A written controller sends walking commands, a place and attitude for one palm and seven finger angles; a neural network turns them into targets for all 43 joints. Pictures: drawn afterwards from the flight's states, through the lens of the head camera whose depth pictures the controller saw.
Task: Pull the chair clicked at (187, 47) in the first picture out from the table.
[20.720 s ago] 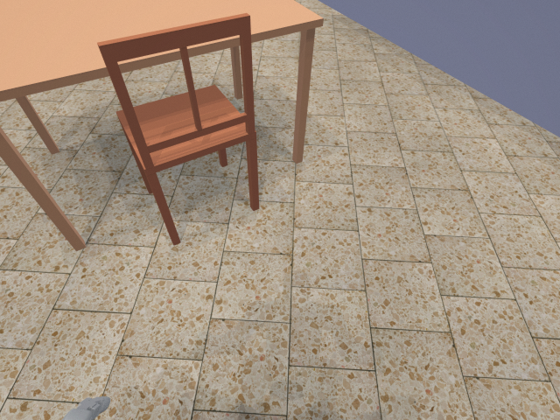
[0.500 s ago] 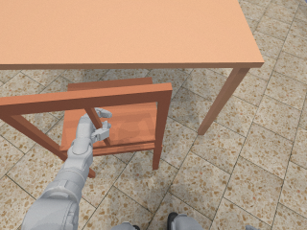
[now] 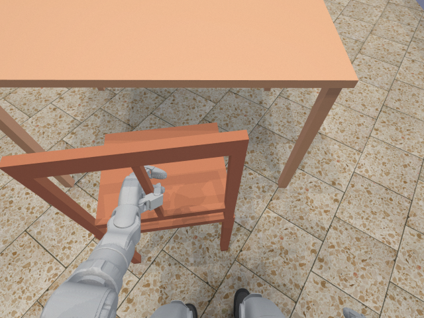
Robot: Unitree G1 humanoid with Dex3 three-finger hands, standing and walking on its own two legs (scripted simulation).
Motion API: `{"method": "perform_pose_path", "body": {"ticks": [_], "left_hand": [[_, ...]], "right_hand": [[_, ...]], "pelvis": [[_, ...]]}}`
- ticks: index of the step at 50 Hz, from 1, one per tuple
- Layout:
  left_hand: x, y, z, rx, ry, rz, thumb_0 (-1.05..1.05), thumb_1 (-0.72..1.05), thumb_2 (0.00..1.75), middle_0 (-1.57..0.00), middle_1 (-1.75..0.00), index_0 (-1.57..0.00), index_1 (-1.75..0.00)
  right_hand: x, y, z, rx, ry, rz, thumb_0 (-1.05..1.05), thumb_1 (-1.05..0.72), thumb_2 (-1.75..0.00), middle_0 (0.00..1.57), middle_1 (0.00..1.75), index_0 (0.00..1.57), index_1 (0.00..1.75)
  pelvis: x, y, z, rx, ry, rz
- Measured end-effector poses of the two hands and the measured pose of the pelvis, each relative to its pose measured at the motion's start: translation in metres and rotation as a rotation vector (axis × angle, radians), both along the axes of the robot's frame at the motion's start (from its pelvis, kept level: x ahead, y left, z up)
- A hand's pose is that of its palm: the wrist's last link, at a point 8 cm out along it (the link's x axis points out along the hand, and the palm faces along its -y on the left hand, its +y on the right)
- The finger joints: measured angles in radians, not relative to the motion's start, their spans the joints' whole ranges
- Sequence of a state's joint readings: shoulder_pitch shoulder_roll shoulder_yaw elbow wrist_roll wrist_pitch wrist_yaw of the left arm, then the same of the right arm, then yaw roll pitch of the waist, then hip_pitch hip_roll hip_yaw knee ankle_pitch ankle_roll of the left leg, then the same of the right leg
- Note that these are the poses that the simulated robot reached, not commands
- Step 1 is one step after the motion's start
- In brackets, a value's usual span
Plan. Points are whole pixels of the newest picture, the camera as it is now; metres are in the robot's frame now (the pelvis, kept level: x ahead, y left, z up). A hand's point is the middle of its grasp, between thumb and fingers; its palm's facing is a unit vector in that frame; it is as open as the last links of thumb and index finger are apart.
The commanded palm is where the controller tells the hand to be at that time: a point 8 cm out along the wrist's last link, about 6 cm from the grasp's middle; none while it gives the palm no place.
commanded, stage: step backward, pulling the chair out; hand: left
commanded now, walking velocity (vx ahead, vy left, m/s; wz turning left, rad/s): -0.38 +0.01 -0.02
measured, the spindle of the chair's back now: (150, 192) +0.38 +0.15 -0.08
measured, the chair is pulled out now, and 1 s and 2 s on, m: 0.17 0.22 0.32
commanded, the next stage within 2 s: none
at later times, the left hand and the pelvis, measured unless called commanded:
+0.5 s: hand (155, 207) +0.33 +0.13 -0.06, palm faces +0.01 -0.98 -0.18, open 4.9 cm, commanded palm +0.34 +0.18 -0.06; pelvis -0.03 +0.00 +0.00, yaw +3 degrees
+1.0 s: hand (151, 221) +0.30 +0.13 -0.06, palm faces -0.01 -0.98 -0.20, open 4.9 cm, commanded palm +0.30 +0.18 -0.06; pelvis -0.07 +0.01 +0.00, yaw +0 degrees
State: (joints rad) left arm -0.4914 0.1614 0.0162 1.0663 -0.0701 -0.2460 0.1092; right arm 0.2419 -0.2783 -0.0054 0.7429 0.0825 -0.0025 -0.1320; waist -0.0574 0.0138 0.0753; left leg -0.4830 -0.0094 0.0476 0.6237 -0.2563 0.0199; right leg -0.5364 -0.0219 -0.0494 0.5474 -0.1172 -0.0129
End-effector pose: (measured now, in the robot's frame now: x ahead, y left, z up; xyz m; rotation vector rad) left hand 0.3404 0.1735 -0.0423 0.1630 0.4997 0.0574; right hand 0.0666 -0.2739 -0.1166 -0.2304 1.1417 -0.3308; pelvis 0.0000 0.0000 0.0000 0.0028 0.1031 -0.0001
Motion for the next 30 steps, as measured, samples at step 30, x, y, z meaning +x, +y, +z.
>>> {"method": "perform_pose_path", "body": {"ticks": [30], "left_hand": [[-0.03,0.01,0.002,0.01,0.014,-0.041,0.02,0.76,0.82,-0.34,-1.25,-0.5,-1.45]], "right_hand": [[-0.029,0.013,0.001,-0.033,0.011,0.064,0.01,-0.9,-0.89,0.21,0.3,0.2,0.3]], "pelvis": [[-0.04,0.018,-0.001,0.041,-0.04,0.019]]}}
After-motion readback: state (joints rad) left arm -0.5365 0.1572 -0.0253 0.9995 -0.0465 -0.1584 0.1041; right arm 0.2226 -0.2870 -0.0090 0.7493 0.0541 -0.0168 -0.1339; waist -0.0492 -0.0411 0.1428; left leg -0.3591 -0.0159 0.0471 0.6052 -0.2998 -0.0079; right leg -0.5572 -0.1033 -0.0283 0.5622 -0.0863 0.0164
